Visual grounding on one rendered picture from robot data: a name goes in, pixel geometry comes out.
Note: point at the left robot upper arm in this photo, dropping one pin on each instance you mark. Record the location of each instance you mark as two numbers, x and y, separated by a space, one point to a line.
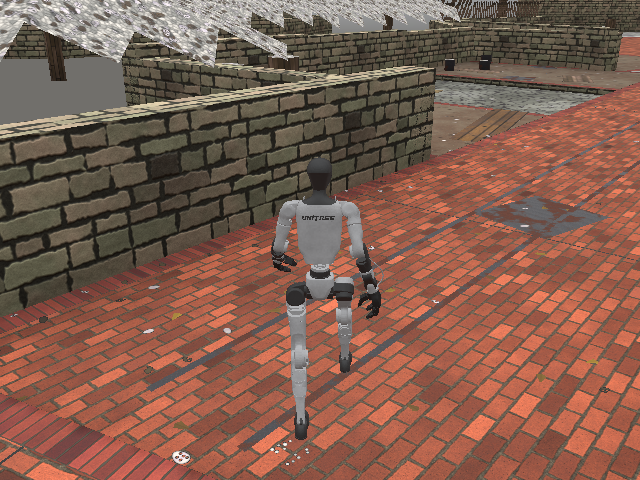
284 223

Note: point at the robot right forearm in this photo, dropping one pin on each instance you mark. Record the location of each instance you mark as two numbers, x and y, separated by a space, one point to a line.
366 272

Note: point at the right robot upper arm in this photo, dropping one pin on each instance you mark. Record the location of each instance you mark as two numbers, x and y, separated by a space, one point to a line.
352 213

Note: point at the right robot hand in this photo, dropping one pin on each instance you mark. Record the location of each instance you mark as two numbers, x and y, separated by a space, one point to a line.
375 305

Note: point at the robot left forearm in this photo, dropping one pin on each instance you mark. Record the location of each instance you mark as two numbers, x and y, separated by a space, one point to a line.
277 257

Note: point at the robot right thigh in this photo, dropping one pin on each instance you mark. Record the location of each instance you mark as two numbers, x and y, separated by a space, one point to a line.
343 291

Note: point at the left robot hand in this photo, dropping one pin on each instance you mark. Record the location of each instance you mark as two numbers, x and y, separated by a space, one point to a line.
288 260

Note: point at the left robot shin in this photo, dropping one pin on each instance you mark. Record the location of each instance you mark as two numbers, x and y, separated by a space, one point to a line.
299 388

